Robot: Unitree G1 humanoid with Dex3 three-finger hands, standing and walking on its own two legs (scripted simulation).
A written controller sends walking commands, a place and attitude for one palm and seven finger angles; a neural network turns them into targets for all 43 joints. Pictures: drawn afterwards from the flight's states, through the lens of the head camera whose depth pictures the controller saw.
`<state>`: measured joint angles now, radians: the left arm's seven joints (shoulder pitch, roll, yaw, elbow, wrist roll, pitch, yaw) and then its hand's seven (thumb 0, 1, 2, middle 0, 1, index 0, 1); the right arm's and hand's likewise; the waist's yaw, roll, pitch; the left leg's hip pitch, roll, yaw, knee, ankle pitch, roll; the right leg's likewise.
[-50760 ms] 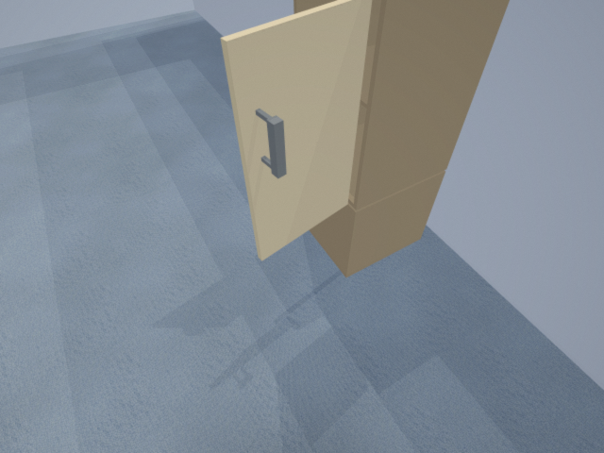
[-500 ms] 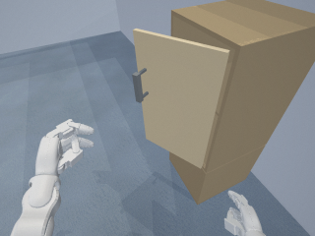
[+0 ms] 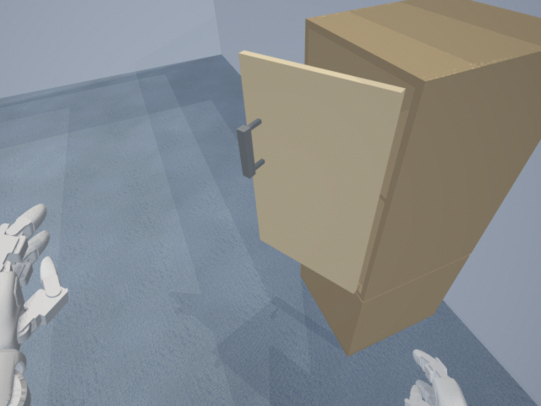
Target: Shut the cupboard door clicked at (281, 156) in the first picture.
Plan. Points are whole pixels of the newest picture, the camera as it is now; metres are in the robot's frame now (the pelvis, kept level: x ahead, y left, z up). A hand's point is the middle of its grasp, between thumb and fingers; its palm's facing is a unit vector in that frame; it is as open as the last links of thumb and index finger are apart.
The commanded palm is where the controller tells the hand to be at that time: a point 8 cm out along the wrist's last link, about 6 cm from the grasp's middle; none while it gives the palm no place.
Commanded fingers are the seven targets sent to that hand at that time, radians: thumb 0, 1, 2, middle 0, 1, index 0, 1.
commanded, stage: draw the hand back to the body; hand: left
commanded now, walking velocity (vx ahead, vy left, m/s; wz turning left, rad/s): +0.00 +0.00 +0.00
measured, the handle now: (252, 148) +0.65 +0.13 +0.04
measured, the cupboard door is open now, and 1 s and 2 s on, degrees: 29 29 29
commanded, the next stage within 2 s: step back with the hand held close in 0.16 s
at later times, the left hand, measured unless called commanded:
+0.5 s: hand (72, 285) +0.20 +0.27 +0.15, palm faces +0.38 -0.80 -0.46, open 7.4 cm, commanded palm +0.14 +0.30 +0.17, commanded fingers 0.00 0.90 0.90 -0.20 -0.30 -0.20 -0.30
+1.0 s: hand out of the picture +0.11 +0.30 +0.15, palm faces +0.46 -0.76 -0.45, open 7.4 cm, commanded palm +0.05 +0.33 +0.17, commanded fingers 0.00 0.90 0.90 -0.20 -0.30 -0.20 -0.30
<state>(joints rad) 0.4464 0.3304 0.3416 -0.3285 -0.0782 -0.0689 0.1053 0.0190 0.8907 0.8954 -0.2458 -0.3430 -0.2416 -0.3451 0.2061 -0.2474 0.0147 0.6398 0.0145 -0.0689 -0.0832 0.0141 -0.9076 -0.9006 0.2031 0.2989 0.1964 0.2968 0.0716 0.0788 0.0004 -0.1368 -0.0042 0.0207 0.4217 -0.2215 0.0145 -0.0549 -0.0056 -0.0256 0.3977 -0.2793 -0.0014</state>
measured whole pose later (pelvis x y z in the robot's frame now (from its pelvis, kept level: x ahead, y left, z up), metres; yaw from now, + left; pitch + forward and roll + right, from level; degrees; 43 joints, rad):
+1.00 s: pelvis -0.09 +0.03 -0.02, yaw +1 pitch -1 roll -2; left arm 0.51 0.41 0.44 -0.46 -0.03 -0.21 0.14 0.02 0.89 0.89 -0.22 -0.30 -0.21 -0.31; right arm 0.24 -0.22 0.01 0.56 0.02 -0.04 -0.09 0.01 -0.91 -0.90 0.21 0.30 0.20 0.30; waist 0.00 0.02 0.02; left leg -0.44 0.01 0.04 0.65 -0.21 0.07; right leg -0.35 0.01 0.01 0.61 -0.24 0.04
